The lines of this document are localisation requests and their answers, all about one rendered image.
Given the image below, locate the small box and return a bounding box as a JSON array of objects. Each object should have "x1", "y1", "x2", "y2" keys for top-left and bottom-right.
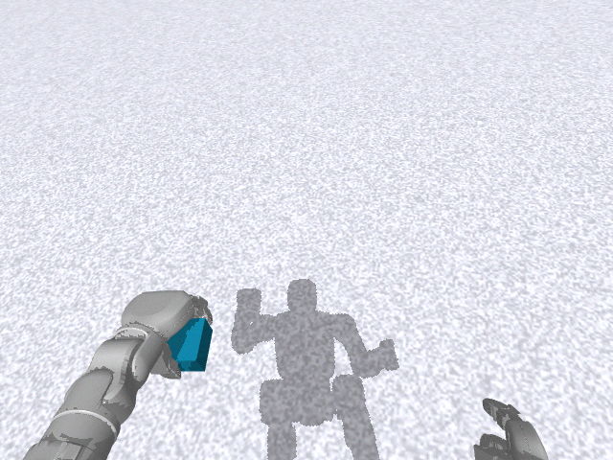
[{"x1": 167, "y1": 318, "x2": 213, "y2": 372}]

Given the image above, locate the left robot hand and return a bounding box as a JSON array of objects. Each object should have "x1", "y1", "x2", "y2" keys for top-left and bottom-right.
[{"x1": 121, "y1": 290, "x2": 213, "y2": 380}]

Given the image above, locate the right robot hand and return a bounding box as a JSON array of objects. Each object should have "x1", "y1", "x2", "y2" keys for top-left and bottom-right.
[{"x1": 474, "y1": 399, "x2": 549, "y2": 460}]

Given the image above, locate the left robot arm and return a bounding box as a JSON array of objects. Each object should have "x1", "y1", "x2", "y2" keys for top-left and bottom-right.
[{"x1": 23, "y1": 324, "x2": 163, "y2": 460}]

